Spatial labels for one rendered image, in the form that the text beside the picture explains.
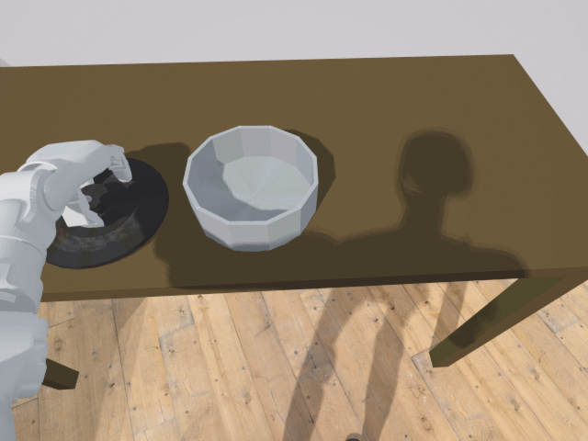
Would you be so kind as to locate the robot left upper arm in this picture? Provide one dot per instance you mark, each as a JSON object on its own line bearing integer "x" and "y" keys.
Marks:
{"x": 23, "y": 352}

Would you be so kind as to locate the knob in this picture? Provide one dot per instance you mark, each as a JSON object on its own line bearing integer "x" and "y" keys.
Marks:
{"x": 101, "y": 198}

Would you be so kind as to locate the lid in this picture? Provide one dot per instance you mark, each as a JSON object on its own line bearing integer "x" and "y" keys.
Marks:
{"x": 135, "y": 214}

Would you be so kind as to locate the robot left hand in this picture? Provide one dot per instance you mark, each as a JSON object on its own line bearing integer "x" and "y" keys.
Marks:
{"x": 85, "y": 160}

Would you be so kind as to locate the pot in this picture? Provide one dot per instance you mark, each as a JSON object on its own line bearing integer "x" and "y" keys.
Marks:
{"x": 252, "y": 188}

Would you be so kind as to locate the robot left forearm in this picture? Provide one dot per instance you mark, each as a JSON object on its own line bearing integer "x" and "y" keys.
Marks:
{"x": 31, "y": 200}

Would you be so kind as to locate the table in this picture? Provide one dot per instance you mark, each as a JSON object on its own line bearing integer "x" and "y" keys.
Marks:
{"x": 430, "y": 169}

